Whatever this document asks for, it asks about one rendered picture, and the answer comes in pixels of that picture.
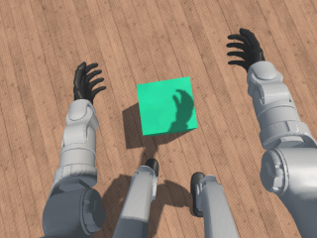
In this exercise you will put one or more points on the right robot hand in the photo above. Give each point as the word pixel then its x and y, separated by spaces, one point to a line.
pixel 252 51

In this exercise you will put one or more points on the right robot foot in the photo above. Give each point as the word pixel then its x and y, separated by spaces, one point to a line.
pixel 194 181

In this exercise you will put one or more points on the robot left forearm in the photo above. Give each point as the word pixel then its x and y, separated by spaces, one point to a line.
pixel 76 168

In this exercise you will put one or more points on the left robot hand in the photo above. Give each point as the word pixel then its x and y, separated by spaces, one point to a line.
pixel 82 88

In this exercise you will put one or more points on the carton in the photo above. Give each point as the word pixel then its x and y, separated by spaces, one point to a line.
pixel 166 106

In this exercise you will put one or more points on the robot right forearm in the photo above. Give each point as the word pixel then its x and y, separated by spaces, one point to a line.
pixel 275 110

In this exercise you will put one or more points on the right robot thigh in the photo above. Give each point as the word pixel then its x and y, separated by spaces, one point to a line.
pixel 217 216

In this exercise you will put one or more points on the robot left upper arm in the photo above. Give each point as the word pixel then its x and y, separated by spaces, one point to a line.
pixel 74 214

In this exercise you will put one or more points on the robot right upper arm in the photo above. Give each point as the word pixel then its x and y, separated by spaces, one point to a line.
pixel 291 173

